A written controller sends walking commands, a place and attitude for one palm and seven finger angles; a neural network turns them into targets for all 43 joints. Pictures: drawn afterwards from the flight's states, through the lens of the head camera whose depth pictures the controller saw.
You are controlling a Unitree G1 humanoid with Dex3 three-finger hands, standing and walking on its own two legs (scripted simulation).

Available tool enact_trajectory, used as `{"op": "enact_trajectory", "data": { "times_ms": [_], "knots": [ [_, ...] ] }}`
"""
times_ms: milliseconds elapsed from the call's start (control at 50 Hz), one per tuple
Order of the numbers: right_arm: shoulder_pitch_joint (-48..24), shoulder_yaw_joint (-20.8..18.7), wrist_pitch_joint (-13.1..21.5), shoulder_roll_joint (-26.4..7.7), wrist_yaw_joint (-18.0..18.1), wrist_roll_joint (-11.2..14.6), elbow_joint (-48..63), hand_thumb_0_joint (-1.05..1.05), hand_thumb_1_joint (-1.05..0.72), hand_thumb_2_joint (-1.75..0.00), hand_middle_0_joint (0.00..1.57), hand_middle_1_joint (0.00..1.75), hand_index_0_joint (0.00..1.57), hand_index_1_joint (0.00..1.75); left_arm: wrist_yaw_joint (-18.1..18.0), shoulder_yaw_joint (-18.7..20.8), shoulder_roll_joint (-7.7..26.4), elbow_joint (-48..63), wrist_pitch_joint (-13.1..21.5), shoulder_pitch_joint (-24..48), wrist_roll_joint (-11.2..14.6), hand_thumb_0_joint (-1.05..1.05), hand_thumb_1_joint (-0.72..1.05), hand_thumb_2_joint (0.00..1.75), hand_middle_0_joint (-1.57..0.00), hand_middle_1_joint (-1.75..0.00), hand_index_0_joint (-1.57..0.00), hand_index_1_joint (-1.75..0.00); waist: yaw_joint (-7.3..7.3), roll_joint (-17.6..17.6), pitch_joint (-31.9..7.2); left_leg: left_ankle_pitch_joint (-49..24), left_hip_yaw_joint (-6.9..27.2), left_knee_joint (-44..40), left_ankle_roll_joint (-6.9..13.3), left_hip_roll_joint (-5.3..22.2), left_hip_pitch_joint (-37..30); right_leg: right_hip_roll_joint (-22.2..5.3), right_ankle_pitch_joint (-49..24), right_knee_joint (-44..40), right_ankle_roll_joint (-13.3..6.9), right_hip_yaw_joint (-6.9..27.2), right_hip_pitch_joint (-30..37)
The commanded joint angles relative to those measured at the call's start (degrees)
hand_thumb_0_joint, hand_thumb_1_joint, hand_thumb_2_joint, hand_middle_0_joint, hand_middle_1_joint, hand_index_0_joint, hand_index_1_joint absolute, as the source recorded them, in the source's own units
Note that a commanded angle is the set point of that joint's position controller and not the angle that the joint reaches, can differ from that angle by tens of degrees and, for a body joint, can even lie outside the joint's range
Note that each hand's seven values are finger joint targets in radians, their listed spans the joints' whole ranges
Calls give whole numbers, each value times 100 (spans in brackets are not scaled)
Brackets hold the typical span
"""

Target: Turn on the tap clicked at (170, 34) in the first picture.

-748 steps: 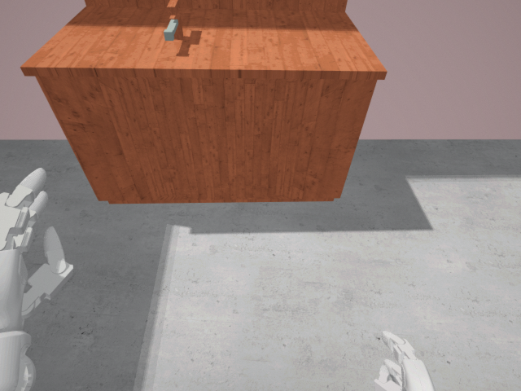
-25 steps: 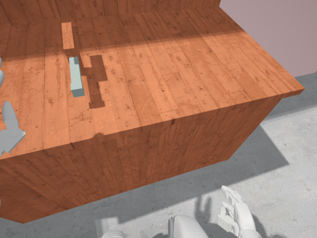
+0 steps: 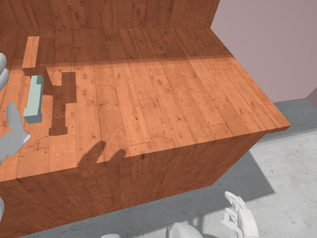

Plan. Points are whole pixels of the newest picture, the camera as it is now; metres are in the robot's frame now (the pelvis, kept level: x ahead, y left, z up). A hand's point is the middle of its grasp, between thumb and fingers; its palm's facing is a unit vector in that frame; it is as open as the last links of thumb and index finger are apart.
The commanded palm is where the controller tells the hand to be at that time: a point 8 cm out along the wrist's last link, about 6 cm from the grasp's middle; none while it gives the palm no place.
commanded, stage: come to a stop and stand still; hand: left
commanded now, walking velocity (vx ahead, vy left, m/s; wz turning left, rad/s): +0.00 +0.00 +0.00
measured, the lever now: (33, 115) +0.34 +0.33 +0.08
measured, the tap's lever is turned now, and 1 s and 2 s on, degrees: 0 0 0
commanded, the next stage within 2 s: look again from close up in 1.00 s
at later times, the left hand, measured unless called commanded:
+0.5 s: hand (57, 146) +0.22 +0.20 +0.20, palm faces +0.43 -0.80 -0.42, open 7.4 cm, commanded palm +0.16 +0.24 +0.19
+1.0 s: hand (35, 159) +0.19 +0.22 +0.19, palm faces +0.45 -0.79 -0.40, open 7.4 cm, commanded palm +0.14 +0.25 +0.19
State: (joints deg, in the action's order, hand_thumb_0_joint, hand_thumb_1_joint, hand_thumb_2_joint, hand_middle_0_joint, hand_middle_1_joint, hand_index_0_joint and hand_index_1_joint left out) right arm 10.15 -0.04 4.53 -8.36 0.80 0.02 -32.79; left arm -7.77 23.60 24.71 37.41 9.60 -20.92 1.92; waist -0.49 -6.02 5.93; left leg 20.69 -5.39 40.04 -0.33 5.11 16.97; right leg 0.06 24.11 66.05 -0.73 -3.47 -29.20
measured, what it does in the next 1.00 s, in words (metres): steps on the spot: right foot, then left foot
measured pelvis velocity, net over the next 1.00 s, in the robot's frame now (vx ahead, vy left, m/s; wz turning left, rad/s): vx -0.01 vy -0.04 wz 0.04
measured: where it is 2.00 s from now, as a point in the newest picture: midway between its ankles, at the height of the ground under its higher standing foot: outside the picture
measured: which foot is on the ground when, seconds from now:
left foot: down 0.00-0.18, up 0.20-0.46, down 0.48-1.00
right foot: up 0.00-0.14, down 0.16-0.50, up 0.52-0.64, down 0.66-1.00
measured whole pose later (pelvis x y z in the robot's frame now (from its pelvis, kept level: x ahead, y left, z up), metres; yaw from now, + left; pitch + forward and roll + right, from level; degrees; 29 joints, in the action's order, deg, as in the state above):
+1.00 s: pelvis -0.01 -0.04 +0.02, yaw +2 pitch -1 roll -1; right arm 14.0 2.3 5.7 -10.1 3.4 0.5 -34.5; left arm -9.6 20.6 22.5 28.6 8.2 -26.1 2.1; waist -0.5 -0.4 2.3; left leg 10.6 -2.6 26.3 1.1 0.4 14.5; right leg -0.1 9.2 24.5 0.1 -2.1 -14.0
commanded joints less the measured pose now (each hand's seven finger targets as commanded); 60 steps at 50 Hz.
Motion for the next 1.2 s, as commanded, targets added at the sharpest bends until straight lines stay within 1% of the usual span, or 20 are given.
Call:
{"op": "enact_trajectory", "data": {
  "times_ms": [0, 60, 100, 160, 200, 300, 360, 420, 460, 500, 600, 640, 700, 800, 880, 1060, 1080, 1100, 1120, 1180],
  "knots": [
    [-162, -367, 301, -976, -53, 4, 757, 0, -90, -90, 20, 30, 20, 30, -41, 665, 716, 1161, 498, -206, 69, 0, 90, 90, -20, -30, -20, -30, -15, 2450, -1100, -3504, 882, -1423, 641, 1239, -1145, -313, -479, -1427, 10, 100, -335],
    [42, -293, 322, -972, -41, 66, 906, 0, -90, -90, 20, 30, 20, 30, -50, 549, 443, 416, 293, -863, 168, 0, 90, 90, -20, -30, -20, -30, 50, 2211, -1126, -3678, 278, -1049, 320, 845, -807, 18, -1163, -3134, 78, -364, 931],
    [-37, -227, 314, -895, 13, 117, 887, 0, -90, -90, 20, 30, 20, 30, -94, 540, 502, 167, 238, -611, 143, 0, 90, 90, -20, -30, -20, -30, 46, 1447, -1267, -2451, 72, -412, 74, 551, -317, 32, -2199, -4186, 176, -457, 2216],
    [-208, -67, 411, -678, 175, 88, 964, 0, -90, -90, 20, 30, 20, 30, -200, 786, 931, -117, 259, -499, 106, 0, 90, 90, -20, -30, -20, -30, 61, -599, -1418, 792, 236, 1124, -233, -369, 830, -1784, -5576, -4309, -494, 1443, 2735],
    [-79, -138, 328, -843, 239, 112, 809, 0, -90, -90, 20, 30, 20, 30, -196, 642, 839, -146, 215, -572, 79, 0, 90, 90, -20, -30, -20, -30, 26, -1309, -1452, 986, 610, 1855, -186, -281, 801, -2010, -4859, -4481, -543, 1731, 2380],
    [-548, 9, 136, -746, 343, 71, 836, 0, -90, -90, 20, 30, 20, 30, -390, 819, 960, 733, 316, -579, 15, 0, 90, 90, -20, -30, -20, -30, -48, -556, -1673, 580, 526, 1059, -143, -292, 560, -1887, -3635, -4285, -623, 1104, 2342],
    [-489, -86, 139, -790, 348, 35, 851, 0, -90, -90, 20, 30, 20, 30, -475, 792, 929, 1131, 302, -614, 27, 0, 90, 90, -20, -30, -20, -30, -69, -412, -1624, 295, 360, 51, -59, -381, 112, -1934, -2560, -4439, -642, 1207, 2042],
    [-306, -217, 146, -917, 352, 32, 709, 0, -90, -90, 20, 30, 20, 30, -491, 763, 881, 1021, 247, -878, 85, 0, 90, 90, -20, -30, -20, -30, 59, 164, -1507, -660, 239, -1302, 4, -451, -814, -1530, -1419, -4121, -328, 899, 1448],
    [-298, -266, 206, -1107, 361, 68, 854, 0, -90, -90, 20, 30, 20, 30, -464, 677, 732, 1154, 318, -639, 58, 0, 90, 90, -20, -30, -20, -30, 3, 1726, -1293, -968, 1357, -2013, 357, 497, -332, -594, -741, -3094, 55, 220, 1272],
    [-285, -215, 321, -978, 326, 96, 775, 0, -90, -90, 20, 30, 20, 30, -401, 697, 721, 596, 348, -649, 24, 0, 90, 90, -20, -30, -20, -30, 24, 2287, -1030, -805, 1617, -2542, 534, 908, 454, -170, 220, -2044, 150, 23, 1328],
    [-161, -175, 503, -1027, 256, 95, 555, 0, -90, -90, 20, 30, 20, 30, -303, 17, 249, 61, 361, 99, -69, 0, 90, 90, -20, -30, -20, -30, 25, 1370, -805, -1057, 1030, -1708, 341, 514, 146, -149, -1037, -3823, 143, 64, 1728],
    [-247, -109, 483, -994, 256, 54, 561, 0, -90, -90, 20, 30, 20, 30, -287, -132, 252, -32, 315, 319, -85, 0, 90, 90, -20, -30, -20, -30, 78, 1045, -716, -545, 855, -1486, 164, 180, 454, -371, -1710, -4298, 12, 509, 2093],
    [-246, -132, 434, -1009, 224, 42, 568, 0, -90, -90, 20, 30, 20, 30, -213, -240, 254, -61, 229, 616, -53, 0, 90, 90, -20, -30, -20, -30, 39, 262, -592, 88, 584, -1173, -6, -247, 57, -684, -270, -4941, -192, 1180, 1275],
    [-400, -30, 309, -902, 294, -21, 652, 0, -90, -90, 20, 30, 20, 30, -258, 227, 649, 329, 188, 340, 9, 0, 90, 90, -20, -30, -20, -30, -5, 674, -595, 414, 790, -1745, 62, -147, -108, -521, 504, -5050, -115, 907, 1091],
    [-378, -31, 348, -916, 335, 16, 726, 0, -90, -90, 20, 30, 20, 30, -289, 351, 598, 441, 240, 13, 32, 0, 90, 90, -20, -30, -20, -30, -53, 1494, -847, 1095, 1335, -2783, 158, 266, 501, -21, -600, -4215, 67, 365, 2151],
    [-259, -87, 510, -985, 325, 55, 599, 0, -90, -90, 20, 30, 20, 30, -290, -41, 270, -26, 140, -231, 17, 0, 90, 90, -20, -30, -20, -30, -32, 666, -995, -120, 753, -2067, 28, -32, 119, -232, -1384, -4728, 43, 622, 2146],
    [180, -176, 740, -1238, 278, -198, 660, 0, -90, -90, 20, 30, 20, 30, -148, 3313, 5047, 1079, 793, 5795, -877, 0, 90, 90, -20, -30, -20, -30, -157, -171, 132, -819, 403, -1000, 231, 38, 597, -632, -1465, -5143, 301, 1029, 868],
    [-99, 16, 695, -522, 272, 50, 232, 0, -90, -90, 20, 30, 20, 30, 175, 911, 1446, -2216, 602, 2534, -284, 0, 90, 90, -20, -30, -20, -30, -42, -302, -1249, -908, 559, -1085, 231, -487, -509, -879, -736, -4993, -187, 1103, 1004],
    [-441, -190, 655, -835, 203, 179, 525, 0, -90, -90, 20, 30, 20, 30, 104, 719, 973, -1478, 479, 1398, 50, 0, 90, 90, -20, -30, -20, -30, -249, 703, -1048, -972, 429, -1555, 167, -307, -967, -573, -1084, -4801, -290, 1197, 1144],
    [-160, -229, 803, -975, 70, 141, 649, 0, -90, -90, 20, 30, 20, 30, 250, -70, 393, -1026, 603, 1061, 50, 0, 90, 90, -20, -30, -20, -30, -227, 1120, -1145, -385, 306, -1633, 140, -288, -816, -574, -764, -4898, -73, 1306, 1421]
  ]
}}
